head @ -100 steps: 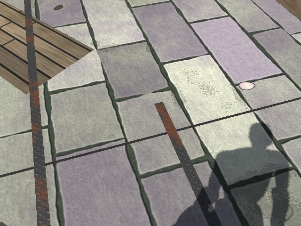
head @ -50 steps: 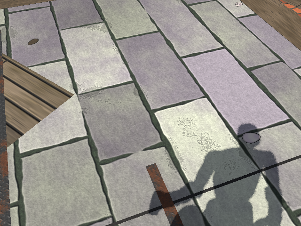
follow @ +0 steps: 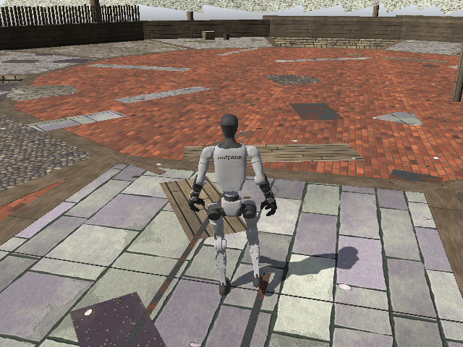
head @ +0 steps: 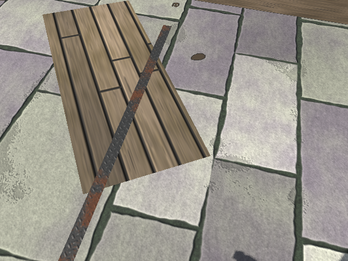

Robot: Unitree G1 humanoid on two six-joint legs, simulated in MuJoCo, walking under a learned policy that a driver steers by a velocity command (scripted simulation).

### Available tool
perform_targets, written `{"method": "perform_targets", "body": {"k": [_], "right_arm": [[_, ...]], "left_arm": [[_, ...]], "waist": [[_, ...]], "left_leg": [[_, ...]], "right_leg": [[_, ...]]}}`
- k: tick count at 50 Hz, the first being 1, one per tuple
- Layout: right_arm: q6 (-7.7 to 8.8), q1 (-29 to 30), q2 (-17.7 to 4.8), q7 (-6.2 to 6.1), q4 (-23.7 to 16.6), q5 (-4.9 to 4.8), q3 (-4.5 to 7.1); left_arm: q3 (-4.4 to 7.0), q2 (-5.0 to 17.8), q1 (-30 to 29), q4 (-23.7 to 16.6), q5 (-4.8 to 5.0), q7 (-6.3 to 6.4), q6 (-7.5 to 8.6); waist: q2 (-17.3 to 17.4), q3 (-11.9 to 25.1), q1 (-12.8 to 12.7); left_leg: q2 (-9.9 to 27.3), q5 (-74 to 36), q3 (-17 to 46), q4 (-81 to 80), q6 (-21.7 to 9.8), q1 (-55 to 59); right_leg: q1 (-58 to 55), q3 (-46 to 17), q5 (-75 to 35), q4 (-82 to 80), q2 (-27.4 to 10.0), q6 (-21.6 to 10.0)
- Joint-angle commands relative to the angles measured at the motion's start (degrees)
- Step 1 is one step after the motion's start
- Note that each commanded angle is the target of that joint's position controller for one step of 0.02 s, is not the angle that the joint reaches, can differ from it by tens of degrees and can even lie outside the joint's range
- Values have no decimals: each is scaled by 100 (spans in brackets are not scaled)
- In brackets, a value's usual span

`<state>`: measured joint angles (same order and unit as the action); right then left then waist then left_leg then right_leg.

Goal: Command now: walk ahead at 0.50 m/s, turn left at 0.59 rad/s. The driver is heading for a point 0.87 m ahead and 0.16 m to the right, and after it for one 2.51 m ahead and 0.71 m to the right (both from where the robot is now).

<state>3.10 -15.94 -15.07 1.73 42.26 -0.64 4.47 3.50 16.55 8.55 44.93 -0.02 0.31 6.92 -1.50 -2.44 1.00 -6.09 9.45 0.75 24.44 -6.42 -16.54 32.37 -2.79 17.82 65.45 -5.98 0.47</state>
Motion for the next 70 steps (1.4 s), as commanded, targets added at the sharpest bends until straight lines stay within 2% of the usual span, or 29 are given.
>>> {"method": "perform_targets", "body": {"k": [1, 6, 11, 14, 16, 17, 18, 19, 20, 22, 24, 27, 32, 36, 40, 41, 42, 43, 44, 45, 48, 57, 62, 64, 66, 67, 68, 69, 70], "right_arm": [[159, 179, -834, -112, -475, -13, 197], [113, -331, -794, -236, -281, -51, 169], [95, -826, -816, -244, -2, -55, 141], [14, -830, -892, -284, 71, -38, 163], [-24, -587, -891, -281, 20, -31, 146], [-12, -410, -757, -258, -102, 18, 72], [55, -953, -401, -246, -143, 21, -44], [126, -1306, -343, -223, -47, -66, -107], [166, -815, -821, -198, -100, -149, 0], [190, 82, -769, -169, -328, -53, -11], [154, -25, -621, -178, -300, 36, 12], [145, 44, -389, -212, -369, 103, -43], [248, 1122, -206, -163, -603, 85, -143], [343, 1738, -361, -65, -784, -9, -103], [441, 1005, -751, -76, -618, -12, 86], [464, 251, -1008, -131, -516, 84, 181], [415, -569, -1516, -187, -422, 180, 313], [338, -827, -1405, -147, -286, 130, 294], [320, -559, -960, -146, -322, 82, 172], [297, -261, -733, -150, -348, 65, 95], [310, 465, -458, -121, -277, 123, 5], [326, 273, -951, -207, 130, 86, 171], [174, -33, -1245, -206, 330, -64, 264], [104, 3, -1420, -229, 338, -114, 315], [35, 25, -1344, -266, 316, -130, 274], [73, -152, -933, -262, 181, 96, 114], [255, -521, -338, -185, -155, 199, -98], [419, 221, -955, -118, -196, -49, 19], [494, 558, -1051, -93, -329, -181, 42]], "left_arm": [[144, 448, 139, -392, -110, 38, -71], [25, 198, -853, -670, -62, -47, -38], [17, 316, -1516, -943, 10, -208, 69], [56, 431, -1383, -995, 19, -257, 121], [176, 632, -498, -784, -10, -220, 146], [252, 856, 415, -629, -80, -191, 152], [381, 1299, 1355, -494, -150, -157, 124], [342, 1068, 1688, -247, -3, -211, 65], [227, 688, 1387, -307, 115, -197, 26], [109, 445, 652, -410, 22, -182, -64], [55, 361, 440, -429, -48, -207, -37], [103, 548, 572, -333, 42, -195, -13], [190, 785, 1012, -173, 136, -66, -137], [202, 813, 1449, -56, 182, -24, -252], [203, 783, 1340, -116, 152, 35, -347], [109, 517, 1224, -222, 100, 21, -330], [-28, 64, 1529, -421, 79, 28, -263], [-44, 163, 1810, -535, 194, 31, -207], [99, 660, 1547, -471, 272, 34, -233], [129, 721, 1181, -530, 239, 25, -277], [152, 464, 1028, -602, 170, -32, -443], [36, 151, -80, -1059, 118, -224, -483], [53, 265, -713, -1438, 132, -367, -504], [146, 443, -476, -1476, 101, -374, -533], [450, 942, 1064, -1084, 114, -290, -575], [625, 1503, 1849, -939, 147, -155, -632], [598, 1948, 1512, -1111, 143, -184, -538], [459, 1390, 1651, -1172, 131, -240, -448], [375, 1151, 1461, -1105, 94, -249, -377]], "waist": [[269, 479, -244], [593, 290, 181], [645, 72, 480], [783, 78, 353], [819, 564, -142], [666, 1316, -576], [-453, 2274, -646], [-1596, 2553, -603], [-863, 1612, -669], [5, 381, -397], [-164, 246, -107], [-275, 268, -21], [-247, 202, -354], [-342, 153, -533], [-472, 483, 10], [-251, 1068, 392], [931, 1966, 538], [2039, 2303, 439], [1315, 1532, 458], [942, 984, 396], [924, 243, -54], [460, -22, 156], [486, -228, 296], [663, 35, 60], [506, 898, -782], [-496, 1435, -967], [-1562, 2108, -291], [-698, 2210, -805], [-545, 1399, -729]], "left_leg": [[1455, -1670, 1617, -1218, -1102, 403], [1117, -1208, 1194, -1130, -678, 422], [1530, -1059, 1625, -777, -631, 1237], [1758, -1769, 1868, -431, -534, 1789], [1453, -3447, 1615, 437, -352, 1734], [1181, -3311, 1386, 1596, -175, 1084], [411, -1346, 898, 3696, 244, -829], [-17, 2278, 906, 4931, 425, -2162], [366, 2100, 1102, 5378, 391, -2793], [893, 1207, 613, 4833, 390, -2715], [1162, 829, 519, 4215, 439, -2150], [1197, 583, 300, 3424, 625, -2030], [918, -1002, 181, 1332, 823, -1533], [706, -1115, 248, 592, 813, -1214], [668, -575, 198, -61, 493, 228], [1236, -540, 645, 77, 204, 1483], [2549, -299, 2292, 125, -423, 3569], [3179, 809, 4033, -436, -899, 3895], [2953, 1399, 3558, -611, -725, 3243], [2718, 1198, 2752, -723, -539, 2543], [2175, 138, 1382, -1315, -384, 1010], [2055, -1275, -465, -1570, -325, 1095], [2324, -1624, -801, -1252, -126, 1841], [2308, -3408, -1030, -514, 1, 2029], [1951, -4336, -1374, 1630, 283, 1417], [1634, -1736, -1402, 3590, 575, -224], [455, 2590, -366, 5230, 834, -2378], [662, 2315, 487, 5627, 721, -2956], [874, 1752, 390, 5405, 596, -3282]], "right_leg": [[422, -52, -642, -652, -81, 186], [233, 58, -2389, -2768, 267, 206], [359, 57, -2336, -3524, 389, -47], [227, 135, -1570, -3768, 482, -277], [-1115, 397, -1552, -4062, 729, -553], [-2659, -82, -1926, -3798, 205, -909], [-4960, -1964, -1771, -3705, -1022, -1706], [-5656, -3867, -699, -4505, -1738, -2139], [-5000, -3609, 275, -4742, -1588, -1867], [-3264, -2271, -208, -5132, -1086, -1530], [-2490, -1731, -1009, -5400, -709, -1430], [-2188, -1263, -1950, -5594, -524, -1570], [-2028, -733, -2036, -5538, -207, -1312], [-2315, -1131, -1576, -5194, -389, -1236], [-2320, -1434, -1611, -4249, -281, -903], [-1771, -1183, -1471, -3113, 67, -701], [-20, -411, 11, -1131, 769, -320], [1133, -399, 1732, 108, 790, -226], [1500, -595, 1324, 667, 467, -205], [1509, -440, 851, 731, 282, -188], [881, -337, 57, 247, -114, -99], [725, 37, -1920, -1868, -72, -38], [647, 420, -1301, -2681, 77, -349], [10, 757, -691, -2804, 427, -582], [-2239, 974, -972, -3281, 1001, -955], [-4000, -641, -1266, -3347, -33, -1362], [-5330, -4045, 81, -4335, -1229, -2421], [-5313, -4253, 473, -4872, -1299, -2253], [-4707, -3440, 54, -4876, -1144, -2010]]}}
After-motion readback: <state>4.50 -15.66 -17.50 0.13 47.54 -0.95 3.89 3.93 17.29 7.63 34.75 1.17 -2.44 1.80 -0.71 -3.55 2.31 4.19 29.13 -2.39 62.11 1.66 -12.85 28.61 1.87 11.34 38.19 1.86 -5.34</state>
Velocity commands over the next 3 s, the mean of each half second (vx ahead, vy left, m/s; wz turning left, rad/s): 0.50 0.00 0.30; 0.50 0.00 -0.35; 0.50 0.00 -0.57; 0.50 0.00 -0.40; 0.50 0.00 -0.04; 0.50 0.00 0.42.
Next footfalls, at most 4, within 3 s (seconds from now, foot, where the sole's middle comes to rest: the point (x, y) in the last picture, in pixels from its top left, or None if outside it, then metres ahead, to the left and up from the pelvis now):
0.34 right None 0.38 -0.12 -0.78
0.82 left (137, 223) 0.60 0.14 -0.78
1.32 right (213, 174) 0.83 -0.18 -0.78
1.82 left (196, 115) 1.17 -0.12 -0.78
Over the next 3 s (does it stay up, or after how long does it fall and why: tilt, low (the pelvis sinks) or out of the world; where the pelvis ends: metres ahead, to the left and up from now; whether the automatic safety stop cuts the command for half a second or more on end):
stays up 1.50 -0.46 -0.01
